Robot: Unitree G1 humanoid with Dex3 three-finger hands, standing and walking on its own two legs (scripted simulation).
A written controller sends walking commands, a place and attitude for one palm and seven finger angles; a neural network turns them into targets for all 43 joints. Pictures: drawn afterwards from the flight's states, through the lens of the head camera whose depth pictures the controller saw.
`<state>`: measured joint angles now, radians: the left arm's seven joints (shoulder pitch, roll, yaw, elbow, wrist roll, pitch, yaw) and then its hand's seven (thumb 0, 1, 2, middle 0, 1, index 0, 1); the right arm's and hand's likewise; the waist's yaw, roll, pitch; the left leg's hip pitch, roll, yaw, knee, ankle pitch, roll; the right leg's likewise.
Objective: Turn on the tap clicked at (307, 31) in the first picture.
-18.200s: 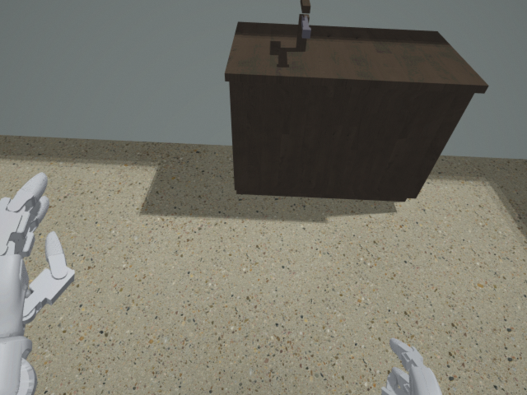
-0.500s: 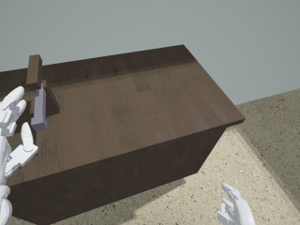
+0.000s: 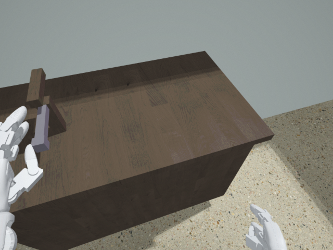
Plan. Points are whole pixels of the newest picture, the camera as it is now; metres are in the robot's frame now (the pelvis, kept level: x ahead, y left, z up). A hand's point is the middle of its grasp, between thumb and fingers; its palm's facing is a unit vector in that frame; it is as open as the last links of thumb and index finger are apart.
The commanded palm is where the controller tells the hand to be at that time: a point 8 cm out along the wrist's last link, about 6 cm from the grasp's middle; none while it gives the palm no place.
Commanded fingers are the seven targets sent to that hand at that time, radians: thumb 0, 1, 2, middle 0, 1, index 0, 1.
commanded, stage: come to a stop and stand still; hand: left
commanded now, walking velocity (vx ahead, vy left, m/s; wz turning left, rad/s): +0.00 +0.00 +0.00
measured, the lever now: (40, 144) +0.32 +0.34 +0.07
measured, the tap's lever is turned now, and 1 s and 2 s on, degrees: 0 0 0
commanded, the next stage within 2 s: look again from close up in 0.78 s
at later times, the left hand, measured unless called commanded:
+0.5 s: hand out of the picture +0.21 +0.34 +0.16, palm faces +0.44 -0.82 -0.36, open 7.4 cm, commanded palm +0.14 +0.35 +0.17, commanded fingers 0.00 0.90 0.90 -0.20 -0.30 -0.20 -0.30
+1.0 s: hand out of the picture +0.18 +0.32 +0.16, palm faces +0.43 -0.84 -0.32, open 7.4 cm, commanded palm +0.12 +0.34 +0.17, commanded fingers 0.00 0.90 0.90 -0.20 -0.30 -0.20 -0.30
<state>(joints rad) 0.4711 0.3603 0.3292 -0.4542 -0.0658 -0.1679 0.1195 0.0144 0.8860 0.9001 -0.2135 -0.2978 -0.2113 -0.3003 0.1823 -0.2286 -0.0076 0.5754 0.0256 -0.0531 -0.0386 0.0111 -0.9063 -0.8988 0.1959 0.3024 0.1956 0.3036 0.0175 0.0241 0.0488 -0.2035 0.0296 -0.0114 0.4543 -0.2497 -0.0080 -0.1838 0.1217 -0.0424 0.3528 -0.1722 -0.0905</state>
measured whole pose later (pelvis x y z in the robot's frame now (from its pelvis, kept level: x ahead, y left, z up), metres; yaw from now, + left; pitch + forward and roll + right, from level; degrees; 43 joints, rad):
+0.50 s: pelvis -0.01 +0.07 -0.01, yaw +2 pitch +1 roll +0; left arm 0.37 0.44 0.37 -0.45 -0.09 -0.25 0.14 0.02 0.88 0.90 -0.21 -0.30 -0.21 -0.30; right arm 0.22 -0.24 0.01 0.60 0.01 -0.17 0.03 0.01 -0.90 -0.90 0.20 0.30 0.20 0.30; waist 0.05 -0.07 0.09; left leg -0.26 -0.10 0.00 0.49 -0.24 0.08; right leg -0.29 -0.01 -0.03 0.52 -0.25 -0.01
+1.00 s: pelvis -0.03 +0.06 +0.00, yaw +2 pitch -1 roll -1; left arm 0.41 0.37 0.34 -0.43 -0.10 -0.22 0.12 0.02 0.89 0.90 -0.21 -0.30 -0.21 -0.30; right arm 0.21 -0.23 0.01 0.59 0.03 -0.12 0.02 0.01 -0.90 -0.90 0.20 0.30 0.20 0.30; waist 0.04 -0.02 0.05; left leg -0.25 -0.07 0.00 0.48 -0.22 0.06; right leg -0.25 0.01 -0.06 0.46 -0.19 -0.02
